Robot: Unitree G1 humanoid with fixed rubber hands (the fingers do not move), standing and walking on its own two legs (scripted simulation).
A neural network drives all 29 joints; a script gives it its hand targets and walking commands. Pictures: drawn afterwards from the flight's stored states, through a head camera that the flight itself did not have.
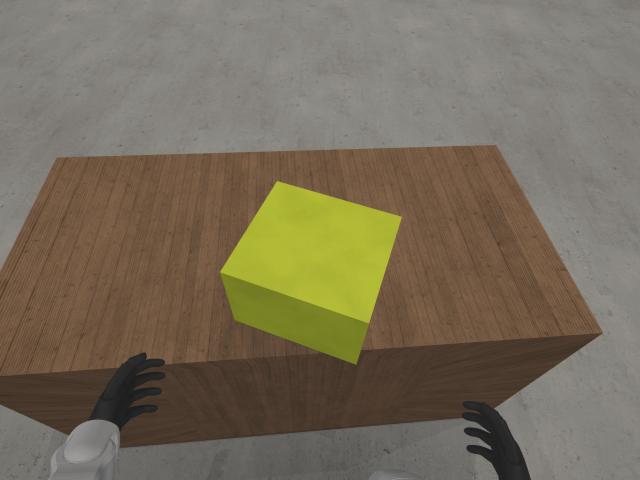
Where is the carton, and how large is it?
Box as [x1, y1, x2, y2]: [220, 181, 401, 364]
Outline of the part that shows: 277,181 220,271 234,318 238,321 356,364 401,217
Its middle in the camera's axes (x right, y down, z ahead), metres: -0.01 +0.06 +0.67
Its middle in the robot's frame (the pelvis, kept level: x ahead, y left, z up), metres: +0.44 +0.02 -0.09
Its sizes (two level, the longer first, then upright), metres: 0.226 0.205 0.157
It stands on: a pedestal, 0.59 m high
